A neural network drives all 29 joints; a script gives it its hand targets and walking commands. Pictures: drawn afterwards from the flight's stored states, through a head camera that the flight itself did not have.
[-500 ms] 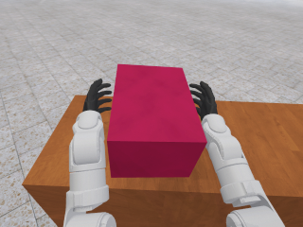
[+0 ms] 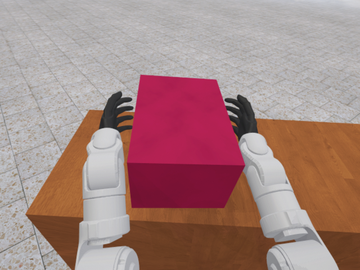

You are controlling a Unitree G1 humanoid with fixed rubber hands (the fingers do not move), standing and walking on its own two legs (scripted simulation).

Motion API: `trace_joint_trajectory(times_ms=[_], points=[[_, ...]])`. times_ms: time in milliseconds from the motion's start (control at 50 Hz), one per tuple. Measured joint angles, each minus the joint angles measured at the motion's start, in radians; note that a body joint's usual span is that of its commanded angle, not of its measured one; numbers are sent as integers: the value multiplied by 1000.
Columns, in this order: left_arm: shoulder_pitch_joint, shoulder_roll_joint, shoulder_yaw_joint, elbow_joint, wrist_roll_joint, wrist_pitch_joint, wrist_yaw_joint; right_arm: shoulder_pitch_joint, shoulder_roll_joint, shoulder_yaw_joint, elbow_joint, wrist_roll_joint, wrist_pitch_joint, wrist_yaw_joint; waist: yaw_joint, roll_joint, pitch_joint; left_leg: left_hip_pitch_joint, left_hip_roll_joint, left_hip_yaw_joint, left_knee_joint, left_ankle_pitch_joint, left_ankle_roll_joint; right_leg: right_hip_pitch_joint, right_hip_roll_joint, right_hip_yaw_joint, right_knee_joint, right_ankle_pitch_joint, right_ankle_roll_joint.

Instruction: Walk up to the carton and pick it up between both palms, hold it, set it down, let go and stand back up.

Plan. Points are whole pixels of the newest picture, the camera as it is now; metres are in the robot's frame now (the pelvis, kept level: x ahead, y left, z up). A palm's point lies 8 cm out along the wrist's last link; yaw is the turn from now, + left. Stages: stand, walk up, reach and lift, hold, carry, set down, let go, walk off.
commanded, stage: hold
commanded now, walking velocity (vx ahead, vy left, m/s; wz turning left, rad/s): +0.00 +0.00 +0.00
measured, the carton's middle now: (179, 136) +0.38 +0.01 +0.15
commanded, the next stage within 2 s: none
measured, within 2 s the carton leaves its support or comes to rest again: neither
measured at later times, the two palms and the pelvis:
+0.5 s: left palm (110, 128) +0.36 +0.15 +0.19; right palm (244, 131) +0.37 -0.14 +0.18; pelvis +0.01 +0.00 +0.00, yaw +0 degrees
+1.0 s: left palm (109, 130) +0.35 +0.15 +0.19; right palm (245, 133) +0.36 -0.13 +0.18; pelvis +0.00 +0.00 +0.00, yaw +0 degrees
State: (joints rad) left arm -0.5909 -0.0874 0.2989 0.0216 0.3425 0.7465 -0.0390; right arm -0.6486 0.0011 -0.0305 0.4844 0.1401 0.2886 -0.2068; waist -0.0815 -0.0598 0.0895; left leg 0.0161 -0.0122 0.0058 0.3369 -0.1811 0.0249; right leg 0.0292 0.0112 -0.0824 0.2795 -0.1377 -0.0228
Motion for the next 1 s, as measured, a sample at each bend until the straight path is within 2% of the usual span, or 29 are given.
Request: trace_joint_trajectory(times_ms=[180, 460, 700, 1000], points=[[-1, 7, -1, 2, 1, 2, -1, -9, 5, -2, 15, -5, -5, 2, 3, -5, -2, -2, -1, 2, -1, -2, 1, -2, -1, 1, -2, -1, 2], [39, 4, -27, -49, -5, 3, 5, 29, -6, 24, -38, 21, -8, -3, -15, 3, 2, 2, 0, -2, 16, -23, 5, 14, 1, -2, -9, -11, 7], [57, -4, -28, -80, -5, 16, 5, 46, -12, 40, -67, 34, 5, -10, -11, 8, 4, 24, 2, 0, 15, -29, 4, 35, 3, 1, -9, -16, 6], [30, 2, -19, -36, -6, 5, 1, 30, -3, 17, -40, 9, 2, -5, -6, 14, 4, 8, -1, 0, 11, -11, 3, 16, 0, -1, -2, -5, 4]])
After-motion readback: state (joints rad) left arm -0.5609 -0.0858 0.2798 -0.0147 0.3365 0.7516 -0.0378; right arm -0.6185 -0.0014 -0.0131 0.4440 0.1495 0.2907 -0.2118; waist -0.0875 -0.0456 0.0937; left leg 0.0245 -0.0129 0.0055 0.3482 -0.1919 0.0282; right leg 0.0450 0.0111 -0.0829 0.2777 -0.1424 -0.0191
